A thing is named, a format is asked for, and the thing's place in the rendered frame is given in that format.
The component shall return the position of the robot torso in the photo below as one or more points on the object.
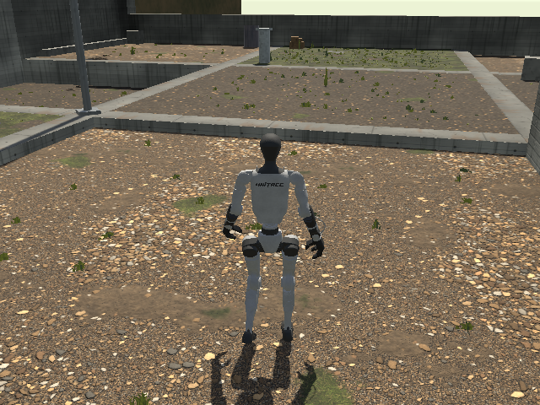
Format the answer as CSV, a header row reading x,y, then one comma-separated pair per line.
x,y
269,198

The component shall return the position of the robot left forearm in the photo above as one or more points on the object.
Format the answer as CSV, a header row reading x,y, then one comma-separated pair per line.
x,y
230,219

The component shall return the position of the robot left upper arm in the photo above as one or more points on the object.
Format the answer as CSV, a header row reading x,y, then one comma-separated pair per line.
x,y
243,178

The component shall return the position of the robot left hand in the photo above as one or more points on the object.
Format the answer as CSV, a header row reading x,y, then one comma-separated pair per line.
x,y
229,235

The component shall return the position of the robot right forearm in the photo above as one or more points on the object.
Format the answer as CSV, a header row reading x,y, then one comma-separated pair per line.
x,y
312,226

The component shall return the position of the robot right hand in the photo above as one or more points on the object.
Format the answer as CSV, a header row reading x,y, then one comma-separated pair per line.
x,y
318,245

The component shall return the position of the robot right upper arm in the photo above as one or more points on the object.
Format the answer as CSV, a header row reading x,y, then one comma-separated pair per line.
x,y
300,192

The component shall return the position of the humanoid robot head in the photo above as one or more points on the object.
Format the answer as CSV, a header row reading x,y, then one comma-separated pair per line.
x,y
270,146

